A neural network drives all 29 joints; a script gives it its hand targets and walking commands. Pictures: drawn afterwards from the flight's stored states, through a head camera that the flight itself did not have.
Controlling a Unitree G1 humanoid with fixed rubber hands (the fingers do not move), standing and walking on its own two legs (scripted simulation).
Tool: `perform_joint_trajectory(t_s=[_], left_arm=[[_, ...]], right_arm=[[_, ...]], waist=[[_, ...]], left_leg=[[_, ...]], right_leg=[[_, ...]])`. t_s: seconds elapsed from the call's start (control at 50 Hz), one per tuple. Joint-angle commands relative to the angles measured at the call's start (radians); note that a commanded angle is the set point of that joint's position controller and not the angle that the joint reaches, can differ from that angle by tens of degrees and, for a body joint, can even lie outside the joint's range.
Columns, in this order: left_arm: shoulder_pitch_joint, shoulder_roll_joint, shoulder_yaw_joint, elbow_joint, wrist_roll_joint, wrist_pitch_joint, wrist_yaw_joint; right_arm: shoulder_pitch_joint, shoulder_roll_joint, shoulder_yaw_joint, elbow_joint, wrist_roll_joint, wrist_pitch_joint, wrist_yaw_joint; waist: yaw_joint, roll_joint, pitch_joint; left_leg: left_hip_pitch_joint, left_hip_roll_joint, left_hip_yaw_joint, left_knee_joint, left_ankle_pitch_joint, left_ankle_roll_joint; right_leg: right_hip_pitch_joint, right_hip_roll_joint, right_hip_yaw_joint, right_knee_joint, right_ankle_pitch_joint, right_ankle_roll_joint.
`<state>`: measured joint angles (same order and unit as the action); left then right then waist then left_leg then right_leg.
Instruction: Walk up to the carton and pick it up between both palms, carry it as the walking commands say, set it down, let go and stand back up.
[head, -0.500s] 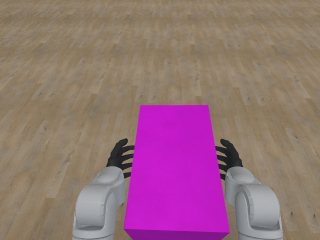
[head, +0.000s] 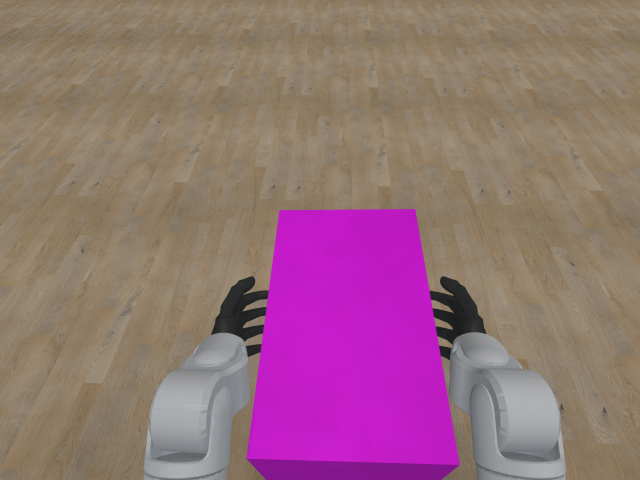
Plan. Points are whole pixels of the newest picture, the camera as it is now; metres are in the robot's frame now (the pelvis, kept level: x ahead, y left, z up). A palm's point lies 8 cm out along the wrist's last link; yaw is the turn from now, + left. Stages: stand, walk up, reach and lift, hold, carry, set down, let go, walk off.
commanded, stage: carry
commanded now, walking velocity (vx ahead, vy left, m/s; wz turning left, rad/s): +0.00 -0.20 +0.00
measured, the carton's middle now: (347, 358) +0.28 -0.01 +0.01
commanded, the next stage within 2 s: none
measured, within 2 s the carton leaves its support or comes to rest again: neither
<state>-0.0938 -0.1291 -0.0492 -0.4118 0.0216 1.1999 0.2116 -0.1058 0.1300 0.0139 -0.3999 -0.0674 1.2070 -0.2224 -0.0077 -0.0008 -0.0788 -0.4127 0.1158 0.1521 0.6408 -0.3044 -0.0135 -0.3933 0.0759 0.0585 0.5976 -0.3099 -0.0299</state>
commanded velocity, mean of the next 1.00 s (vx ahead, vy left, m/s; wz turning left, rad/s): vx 0.00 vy -0.20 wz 0.00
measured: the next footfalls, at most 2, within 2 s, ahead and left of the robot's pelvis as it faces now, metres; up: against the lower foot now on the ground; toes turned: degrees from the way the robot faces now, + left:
left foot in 0.32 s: +0.00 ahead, +0.11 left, +0.00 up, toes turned +10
right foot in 0.54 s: -0.01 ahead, -0.14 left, +0.00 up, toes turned +2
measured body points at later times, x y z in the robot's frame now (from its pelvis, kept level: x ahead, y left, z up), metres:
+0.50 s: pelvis -0.05 -0.02 +0.00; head -0.04 -0.01 +0.45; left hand +0.22 +0.10 +0.07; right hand +0.22 -0.16 +0.08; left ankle -0.04 +0.10 -0.72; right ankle -0.05 -0.12 -0.71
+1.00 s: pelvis -0.10 -0.04 +0.00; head -0.08 -0.03 +0.45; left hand +0.18 +0.08 +0.07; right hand +0.17 -0.18 +0.08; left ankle -0.09 +0.08 -0.72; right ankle -0.09 -0.14 -0.70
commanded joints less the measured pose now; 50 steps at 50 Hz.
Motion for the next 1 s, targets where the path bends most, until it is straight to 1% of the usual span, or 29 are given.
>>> perform_joint_trajectory(t_s=[0.0, 0.02, 0.04, 0.08, 0.2, 0.24, 0.26, 0.28, 0.3, 0.32, 0.34, 0.38, 0.42, 0.46, 0.5, 0.52, 0.54, 0.56, 0.58, 0.62, 0.74, 0.78, 0.8, 0.82, 0.84, 0.86, 0.88, 0.92, 0.98], left_arm=[[-0.4, -0.941, -0.462, -0.204, -0.251, -0.048, -0.124], [-0.399, -0.952, -0.465, -0.207, -0.254, -0.05, -0.125], [-0.398, -0.962, -0.464, -0.218, -0.261, -0.048, -0.127], [-0.402, -0.967, -0.458, -0.221, -0.258, -0.052, -0.131], [-0.4, -0.968, -0.448, -0.236, -0.257, -0.053, -0.13], [-0.389, -0.964, -0.453, -0.23, -0.257, -0.053, -0.126], [-0.387, -0.962, -0.46, -0.228, -0.259, -0.054, -0.123], [-0.384, -0.963, -0.466, -0.222, -0.26, -0.053, -0.121], [-0.378, -0.968, -0.473, -0.226, -0.262, -0.051, -0.121], [-0.395, -0.951, -0.475, -0.228, -0.253, -0.046, -0.122], [-0.418, -0.951, -0.48, -0.211, -0.247, -0.043, -0.125], [-0.448, -0.978, -0.498, -0.244, -0.267, -0.051, -0.13], [-0.467, -0.971, -0.511, -0.265, -0.282, -0.054, -0.127], [-0.432, -0.965, -0.5, -0.245, -0.275, -0.047, -0.123], [-0.421, -0.969, -0.491, -0.233, -0.273, -0.044, -0.122], [-0.419, -0.961, -0.483, -0.224, -0.266, -0.043, -0.122], [-0.4, -0.946, -0.472, -0.215, -0.256, -0.047, -0.124], [-0.404, -0.95, -0.474, -0.216, -0.256, -0.051, -0.125], [-0.401, -0.964, -0.472, -0.226, -0.264, -0.049, -0.127], [-0.403, -0.965, -0.465, -0.231, -0.262, -0.051, -0.131], [-0.403, -0.97, -0.456, -0.246, -0.26, -0.053, -0.13], [-0.388, -0.966, -0.46, -0.237, -0.259, -0.052, -0.125], [-0.384, -0.964, -0.465, -0.232, -0.261, -0.052, -0.123], [-0.383, -0.967, -0.473, -0.23, -0.264, -0.052, -0.122], [-0.381, -0.97, -0.482, -0.238, -0.266, -0.05, -0.121], [-0.4, -0.948, -0.481, -0.232, -0.255, -0.044, -0.123], [-0.419, -0.95, -0.484, -0.213, -0.246, -0.04, -0.126], [-0.449, -0.981, -0.504, -0.252, -0.272, -0.05, -0.131], [-0.448, -0.97, -0.51, -0.262, -0.282, -0.05, -0.126]], right_arm=[[-0.465, 0.931, 0.537, -0.27, 0.332, -0.066, 0.144], [-0.494, 0.932, 0.555, -0.298, 0.342, -0.067, 0.146], [-0.499, 0.954, 0.565, -0.296, 0.354, -0.066, 0.147], [-0.497, 0.979, 0.571, -0.274, 0.358, -0.068, 0.148], [-0.523, 0.982, 0.569, -0.297, 0.375, -0.069, 0.145], [-0.503, 0.982, 0.562, -0.288, 0.372, -0.067, 0.146], [-0.491, 0.983, 0.555, -0.283, 0.367, -0.066, 0.147], [-0.48, 0.971, 0.546, -0.278, 0.36, -0.066, 0.148], [-0.463, 0.949, 0.537, -0.269, 0.35, -0.067, 0.148], [-0.445, 0.953, 0.525, -0.231, 0.338, -0.066, 0.148], [-0.44, 0.954, 0.527, -0.231, 0.33, -0.062, 0.153], [-0.468, 0.975, 0.535, -0.25, 0.334, -0.068, 0.16], [-0.475, 0.967, 0.52, -0.264, 0.335, -0.076, 0.156], [-0.463, 0.957, 0.523, -0.267, 0.335, -0.074, 0.151], [-0.445, 0.949, 0.522, -0.256, 0.335, -0.071, 0.147], [-0.436, 0.943, 0.52, -0.247, 0.333, -0.069, 0.146], [-0.449, 0.932, 0.531, -0.263, 0.332, -0.066, 0.145], [-0.478, 0.932, 0.549, -0.295, 0.339, -0.067, 0.146], [-0.494, 0.95, 0.561, -0.304, 0.352, -0.067, 0.148], [-0.486, 0.977, 0.569, -0.278, 0.356, -0.068, 0.147], [-0.511, 0.984, 0.569, -0.3, 0.375, -0.069, 0.147], [-0.495, 0.983, 0.562, -0.293, 0.372, -0.067, 0.147], [-0.483, 0.982, 0.555, -0.288, 0.367, -0.066, 0.148], [-0.474, 0.968, 0.546, -0.285, 0.359, -0.067, 0.149], [-0.456, 0.949, 0.536, -0.276, 0.351, -0.068, 0.149], [-0.437, 0.952, 0.52, -0.229, 0.336, -0.066, 0.149], [-0.439, 0.952, 0.528, -0.236, 0.331, -0.06, 0.154], [-0.463, 0.976, 0.534, -0.255, 0.334, -0.068, 0.16], [-0.463, 0.966, 0.523, -0.27, 0.335, -0.076, 0.153]], waist=[[0.026, -0.207, -0.362], [0.023, -0.299, -0.338], [0.021, -0.238, -0.318], [0.017, -0.16, -0.319], [0.02, -0.193, -0.347], [0.01, -0.19, -0.367], [0.0, -0.171, -0.368], [-0.009, -0.079, -0.351], [-0.004, 0.155, -0.336], [0.01, 0.247, -0.302], [0.005, 0.179, -0.292], [0.011, 0.078, -0.251], [0.007, 0.148, -0.263], [0.007, 0.19, -0.292], [0.019, 0.152, -0.329], [0.017, 0.063, -0.355], [0.025, -0.14, -0.366], [0.024, -0.299, -0.349], [0.021, -0.254, -0.322], [0.017, -0.156, -0.324], [0.02, -0.183, -0.346], [0.008, -0.18, -0.367], [-0.002, -0.16, -0.365], [-0.01, -0.052, -0.349], [-0.004, 0.182, -0.336], [0.009, 0.251, -0.302], [0.003, 0.178, -0.287], [0.01, 0.083, -0.256], [0.006, 0.176, -0.286]], left_leg=[[-0.11, 0.045, -0.086, 0.128, -0.047, -0.013], [-0.191, -0.007, -0.041, 0.251, -0.356, -0.025], [-0.202, -0.024, -0.064, 0.34, -0.396, -0.021], [-0.212, -0.023, -0.092, 0.367, -0.318, -0.005], [-0.051, -0.044, -0.056, 0.175, -0.247, 0.004], [0.08, -0.037, -0.033, -0.005, -0.142, 0.005], [0.174, 0.001, -0.056, -0.121, -0.018, 0.004], [0.283, 0.098, -0.186, -0.221, 0.108, 0.03], [0.379, 0.314, -0.427, -0.281, 0.439, 0.087], [0.365, 0.42, -0.529, -0.278, 0.626, 0.182], [0.289, 0.4, -0.458, -0.261, 0.629, 0.209], [0.22, 0.303, -0.319, -0.245, 0.464, 0.137], [0.2, 0.235, -0.26, -0.226, 0.472, 0.099], [0.223, 0.23, -0.259, -0.197, 0.481, 0.1], [0.199, 0.19, -0.212, -0.107, 0.382, 0.061], [0.13, 0.145, -0.175, -0.033, 0.286, 0.033], [-0.063, 0.069, -0.107, 0.09, 0.05, -0.003], [-0.188, 0.001, -0.043, 0.209, -0.315, -0.024], [-0.207, -0.018, -0.054, 0.313, -0.398, -0.022], [-0.215, -0.022, -0.087, 0.358, -0.33, -0.006], [-0.056, -0.04, -0.053, 0.171, -0.241, 0.001], [0.083, -0.03, -0.033, -0.016, -0.118, 0.002], [0.18, 0.011, -0.058, -0.131, 0.019, 0.002], [0.291, 0.12, -0.2, -0.225, 0.176, 0.032], [0.385, 0.333, -0.437, -0.277, 0.518, 0.091], [0.36, 0.419, -0.523, -0.269, 0.675, 0.186], [0.272, 0.388, -0.437, -0.265, 0.61, 0.202], [0.228, 0.299, -0.318, -0.244, 0.459, 0.134], [0.218, 0.233, -0.263, -0.209, 0.489, 0.101]], right_leg=[[0.404, -0.281, 0.22, -0.197, 0.514, -0.092], [0.4, -0.374, 0.293, -0.17, 0.7, -0.158], [0.37, -0.376, 0.28, -0.156, 0.745, -0.179], [0.385, -0.33, 0.21, -0.121, 0.756, -0.179], [0.291, -0.268, 0.152, -0.104, 0.597, -0.164], [0.233, -0.231, 0.105, -0.079, 0.536, -0.128], [0.169, -0.211, 0.078, -0.061, 0.497, -0.097], [0.051, -0.162, 0.034, 0.014, 0.42, -0.048], [-0.113, -0.076, -0.05, 0.148, 0.14, 0.009], [-0.207, -0.035, -0.086, 0.277, -0.202, 0.041], [-0.164, -0.087, -0.066, 0.374, -0.217, 0.045], [-0.12, -0.119, -0.049, 0.282, -0.149, 0.042], [-0.039, -0.066, -0.106, 0.158, -0.111, 0.043], [0.012, -0.047, -0.128, 0.033, -0.097, 0.035], [0.148, -0.062, -0.086, -0.214, 0.046, 0.008], [0.262, -0.11, -0.015, -0.245, 0.159, -0.011], [0.398, -0.238, 0.152, -0.203, 0.466, -0.068], [0.426, -0.371, 0.275, -0.168, 0.718, -0.148], [0.395, -0.384, 0.272, -0.148, 0.79, -0.179], [0.401, -0.339, 0.202, -0.115, 0.794, -0.182], [0.302, -0.271, 0.134, -0.095, 0.625, -0.165], [0.237, -0.233, 0.083, -0.066, 0.563, -0.128], [0.167, -0.212, 0.055, -0.047, 0.514, -0.095], [0.041, -0.155, 0.006, 0.037, 0.413, -0.043], [-0.123, -0.073, -0.068, 0.165, 0.097, 0.012], [-0.197, -0.043, -0.088, 0.296, -0.222, 0.043], [-0.15, -0.092, -0.067, 0.383, -0.22, 0.042], [-0.119, -0.123, -0.048, 0.268, -0.152, 0.039], [-0.01, -0.058, -0.119, 0.088, -0.109, 0.039]])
